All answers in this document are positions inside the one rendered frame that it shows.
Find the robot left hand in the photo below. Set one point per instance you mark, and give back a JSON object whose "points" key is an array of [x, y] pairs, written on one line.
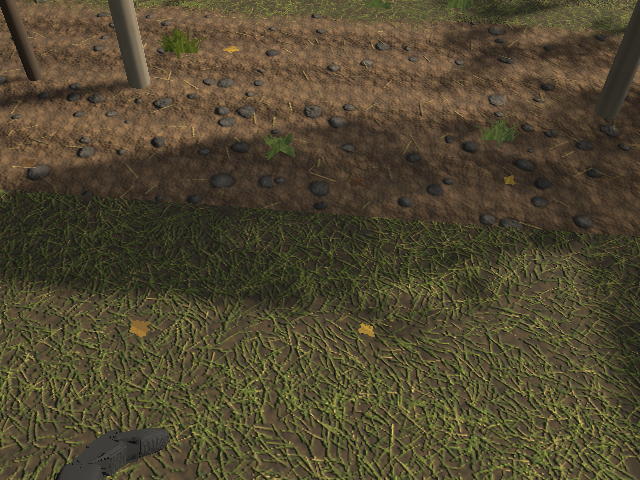
{"points": [[111, 451]]}

